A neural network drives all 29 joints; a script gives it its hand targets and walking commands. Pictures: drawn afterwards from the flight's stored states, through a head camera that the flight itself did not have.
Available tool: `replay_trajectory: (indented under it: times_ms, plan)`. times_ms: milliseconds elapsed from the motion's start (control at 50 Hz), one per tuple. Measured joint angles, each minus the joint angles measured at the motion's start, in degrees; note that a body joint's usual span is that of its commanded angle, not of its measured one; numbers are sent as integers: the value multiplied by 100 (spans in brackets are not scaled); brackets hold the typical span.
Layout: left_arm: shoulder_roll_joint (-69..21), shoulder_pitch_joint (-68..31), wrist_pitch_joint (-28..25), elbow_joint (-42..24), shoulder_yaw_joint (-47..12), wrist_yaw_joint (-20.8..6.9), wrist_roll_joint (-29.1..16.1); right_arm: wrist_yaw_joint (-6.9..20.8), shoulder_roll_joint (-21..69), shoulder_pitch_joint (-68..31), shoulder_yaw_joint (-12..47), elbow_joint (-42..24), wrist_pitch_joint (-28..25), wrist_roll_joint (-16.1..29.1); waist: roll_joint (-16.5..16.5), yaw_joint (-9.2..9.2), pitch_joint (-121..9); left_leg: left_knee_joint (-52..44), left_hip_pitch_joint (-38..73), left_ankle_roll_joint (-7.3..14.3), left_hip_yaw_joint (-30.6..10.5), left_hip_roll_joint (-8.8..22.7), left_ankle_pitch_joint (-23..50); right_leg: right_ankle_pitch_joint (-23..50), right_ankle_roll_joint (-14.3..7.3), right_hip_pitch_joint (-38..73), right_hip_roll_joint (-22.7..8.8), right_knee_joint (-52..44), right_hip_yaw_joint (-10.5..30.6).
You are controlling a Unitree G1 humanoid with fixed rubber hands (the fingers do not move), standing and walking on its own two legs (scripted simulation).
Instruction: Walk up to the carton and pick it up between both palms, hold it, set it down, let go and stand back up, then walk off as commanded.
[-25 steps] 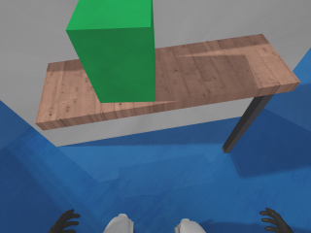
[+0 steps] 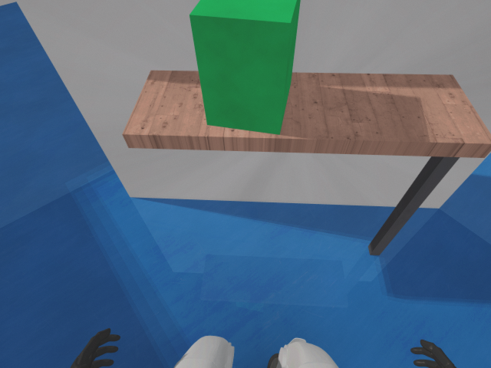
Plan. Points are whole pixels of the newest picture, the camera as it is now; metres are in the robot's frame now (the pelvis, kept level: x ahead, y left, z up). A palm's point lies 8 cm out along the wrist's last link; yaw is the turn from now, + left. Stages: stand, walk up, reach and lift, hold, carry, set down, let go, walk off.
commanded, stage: walk up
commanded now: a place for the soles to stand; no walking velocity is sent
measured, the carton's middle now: (251, 56) +0.75 +0.00 +0.10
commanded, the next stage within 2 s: none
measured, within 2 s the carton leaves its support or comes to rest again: neither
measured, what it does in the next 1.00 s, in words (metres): steps on the spot: left foot, then right foot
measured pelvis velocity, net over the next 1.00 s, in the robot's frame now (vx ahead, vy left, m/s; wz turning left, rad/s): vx -0.05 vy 0.05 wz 0.02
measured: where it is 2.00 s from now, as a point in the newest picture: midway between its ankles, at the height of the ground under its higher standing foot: outside the picture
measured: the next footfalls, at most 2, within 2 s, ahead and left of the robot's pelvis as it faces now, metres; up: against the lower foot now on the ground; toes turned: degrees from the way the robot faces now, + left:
left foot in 0.14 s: -0.03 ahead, +0.14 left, +0.00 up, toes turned +0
right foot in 0.54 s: +0.02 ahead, -0.11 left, +0.00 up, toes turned +6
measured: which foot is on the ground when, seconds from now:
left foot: up 0.00-0.12, down 0.14-0.56, up 0.58-0.88, down 0.90-1.00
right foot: down 0.00-0.18, up 0.20-0.52, down 0.54-0.92, up 0.94-1.00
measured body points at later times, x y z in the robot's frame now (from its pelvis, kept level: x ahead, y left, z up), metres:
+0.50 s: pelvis -0.08 +0.02 +0.00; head -0.02 +0.03 +0.44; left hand -0.03 +0.32 -0.12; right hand +0.02 -0.28 -0.10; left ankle -0.07 +0.14 -0.70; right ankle -0.04 -0.12 -0.68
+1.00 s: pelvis -0.05 +0.05 -0.01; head -0.03 +0.06 +0.44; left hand +0.01 +0.35 -0.12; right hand +0.05 -0.26 -0.10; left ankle -0.03 +0.17 -0.70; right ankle -0.03 -0.11 -0.67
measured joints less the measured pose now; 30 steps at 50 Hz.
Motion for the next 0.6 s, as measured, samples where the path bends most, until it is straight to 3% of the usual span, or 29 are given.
replay_trajectory:
  times_ms: [120,160,180,220,280,320,420,520,560,600]
  plan:
    - [115,1,-53,0,-1,-29,59,228,-4,103,-24,-4,21,-1,2,-6,-6,-1427,695,170,-8,534,-6,286,37,-117,-143,-3,-307]
    - [187,-7,-53,4,2,-46,84,269,19,178,-86,17,3,-4,-74,-3,24,-2021,982,135,19,505,-443,185,122,-280,-284,205,-293]
    - [217,11,-51,36,2,-41,88,271,53,222,-91,50,1,-17,-165,-1,39,-1967,943,119,67,402,-452,-326,171,-395,-361,475,-179]
    - [231,105,-12,133,2,-35,93,271,119,399,-91,84,0,-44,-175,-12,38,-1860,951,195,85,349,-357,-1012,345,-666,-190,1718,260]
    - [293,281,-3,290,-1,-60,94,252,306,510,-91,166,-3,-63,-194,-8,1,-2059,1038,230,89,382,-126,-1037,391,-742,191,3257,864]
    - [333,398,-4,337,-1,-119,93,240,390,509,-90,160,-114,-65,-230,-2,-110,-2251,875,168,97,355,100,-1003,392,-736,319,3548,1213]
    - [414,645,-13,334,0,-201,91,240,397,510,-90,164,-404,-66,-259,5,-149,-2515,411,223,104,314,366,-1015,393,-538,325,2729,1602]
    - [422,722,-168,355,0,-235,86,240,333,510,-90,166,-417,-92,-272,9,-154,-2504,201,179,161,366,376,-1382,403,-231,197,778,1400]
    - [419,723,-333,360,1,-206,87,239,305,509,-93,171,-396,-93,-195,1,-140,-2378,151,161,150,458,325,-601,519,-159,248,366,1302]
    - [419,731,-450,364,2,-146,87,239,318,507,-93,170,-352,-93,-162,5,-170,-1960,25,164,161,436,274,-588,578,-154,261,457,1243]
